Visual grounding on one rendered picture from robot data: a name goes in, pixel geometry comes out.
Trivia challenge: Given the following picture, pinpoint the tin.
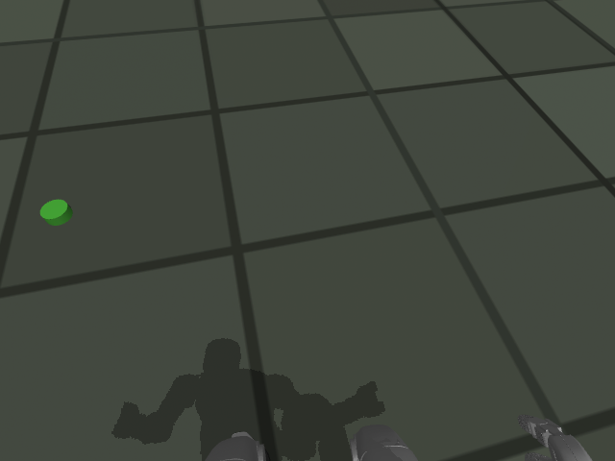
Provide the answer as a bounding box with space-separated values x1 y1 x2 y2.
40 200 73 226

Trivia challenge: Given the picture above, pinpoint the right robot hand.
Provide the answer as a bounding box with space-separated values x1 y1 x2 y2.
518 415 593 461

